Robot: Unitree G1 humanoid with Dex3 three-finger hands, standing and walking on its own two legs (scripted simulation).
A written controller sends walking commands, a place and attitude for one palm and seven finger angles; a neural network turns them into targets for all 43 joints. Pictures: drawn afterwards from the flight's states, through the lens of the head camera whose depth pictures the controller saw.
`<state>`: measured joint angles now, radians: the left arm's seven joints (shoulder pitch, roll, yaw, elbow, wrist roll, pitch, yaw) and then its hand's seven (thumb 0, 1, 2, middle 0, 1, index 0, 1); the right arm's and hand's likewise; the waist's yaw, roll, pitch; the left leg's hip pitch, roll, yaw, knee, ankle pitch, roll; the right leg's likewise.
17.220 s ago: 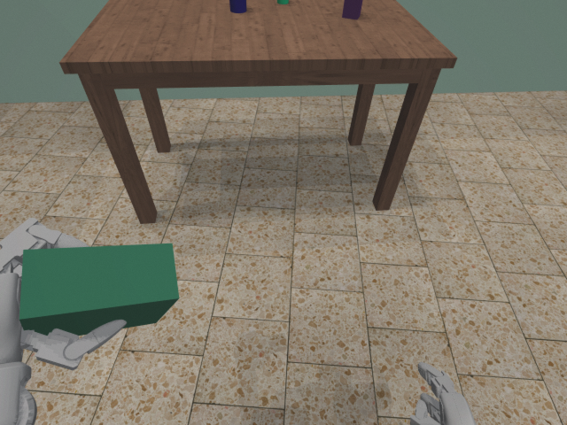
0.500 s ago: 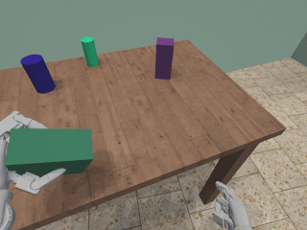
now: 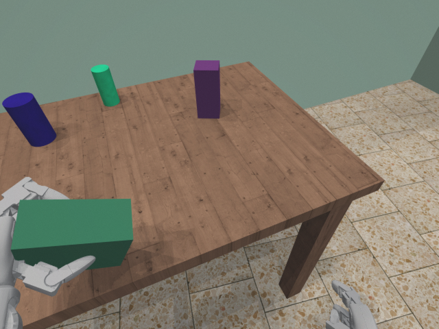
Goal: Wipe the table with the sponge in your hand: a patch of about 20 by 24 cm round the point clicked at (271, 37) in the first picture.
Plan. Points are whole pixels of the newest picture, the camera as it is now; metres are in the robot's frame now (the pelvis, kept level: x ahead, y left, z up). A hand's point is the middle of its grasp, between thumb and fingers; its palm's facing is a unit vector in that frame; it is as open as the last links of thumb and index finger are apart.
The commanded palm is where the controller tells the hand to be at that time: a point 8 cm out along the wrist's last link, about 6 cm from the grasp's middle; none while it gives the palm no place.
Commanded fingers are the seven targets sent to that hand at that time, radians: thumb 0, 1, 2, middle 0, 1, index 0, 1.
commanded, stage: come to a stop and stand still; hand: left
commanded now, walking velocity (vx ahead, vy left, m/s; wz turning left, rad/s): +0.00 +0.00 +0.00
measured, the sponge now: (94, 236) +0.23 +0.19 +0.13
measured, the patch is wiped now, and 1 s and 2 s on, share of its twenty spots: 0.00 0.00 0.00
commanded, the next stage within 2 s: look again from close up in 1.30 s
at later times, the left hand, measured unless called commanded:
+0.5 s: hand (42, 243) +0.20 +0.25 +0.15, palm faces +0.31 -0.85 -0.42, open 10.4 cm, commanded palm +0.14 +0.30 +0.18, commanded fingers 0.00 0.10 1.30 -1.20 -1.60 -1.20 -1.60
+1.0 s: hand out of the picture +0.22 +0.35 +0.15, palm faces +0.32 -0.86 -0.39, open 10.4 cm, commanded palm +0.17 +0.38 +0.18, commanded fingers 0.00 0.10 1.30 -1.20 -1.60 -1.20 -1.60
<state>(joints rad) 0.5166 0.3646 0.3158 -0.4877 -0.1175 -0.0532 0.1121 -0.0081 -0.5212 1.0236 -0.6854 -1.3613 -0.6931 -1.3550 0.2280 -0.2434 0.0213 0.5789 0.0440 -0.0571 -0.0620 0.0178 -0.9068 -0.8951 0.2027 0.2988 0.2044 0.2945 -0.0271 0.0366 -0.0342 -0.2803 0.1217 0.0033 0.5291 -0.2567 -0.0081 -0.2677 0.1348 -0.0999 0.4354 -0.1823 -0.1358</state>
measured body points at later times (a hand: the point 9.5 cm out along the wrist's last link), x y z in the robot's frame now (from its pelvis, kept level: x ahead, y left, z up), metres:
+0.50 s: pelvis -0.03 +0.02 +0.00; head +0.00 +0.01 +0.44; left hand +0.18 +0.29 +0.18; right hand +0.15 -0.21 -0.09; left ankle +0.00 +0.16 -0.72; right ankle +0.04 -0.02 -0.73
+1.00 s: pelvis +0.00 +0.10 +0.01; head +0.01 +0.13 +0.45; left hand +0.20 +0.39 +0.18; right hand +0.16 -0.12 -0.06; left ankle -0.02 +0.15 -0.73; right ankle +0.04 -0.02 -0.73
